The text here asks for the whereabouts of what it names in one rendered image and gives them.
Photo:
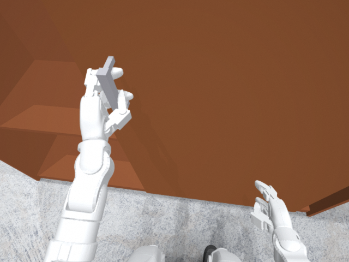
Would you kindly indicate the left robot hand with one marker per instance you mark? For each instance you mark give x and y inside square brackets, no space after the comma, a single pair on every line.
[93,108]

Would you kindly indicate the robot left forearm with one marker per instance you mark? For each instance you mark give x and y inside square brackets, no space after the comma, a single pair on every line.
[76,234]

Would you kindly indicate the wardrobe door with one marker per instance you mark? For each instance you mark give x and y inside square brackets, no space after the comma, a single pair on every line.
[226,92]

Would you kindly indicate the right robot hand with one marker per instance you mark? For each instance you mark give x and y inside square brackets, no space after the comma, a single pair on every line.
[275,213]

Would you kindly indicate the handle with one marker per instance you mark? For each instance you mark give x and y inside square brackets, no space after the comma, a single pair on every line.
[107,83]

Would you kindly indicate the robot right forearm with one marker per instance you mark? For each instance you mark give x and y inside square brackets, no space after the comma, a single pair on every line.
[287,246]

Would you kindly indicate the right robot shin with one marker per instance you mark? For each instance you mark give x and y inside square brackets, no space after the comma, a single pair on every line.
[219,249]

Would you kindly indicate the right robot foot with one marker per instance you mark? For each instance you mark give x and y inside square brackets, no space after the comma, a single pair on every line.
[209,249]

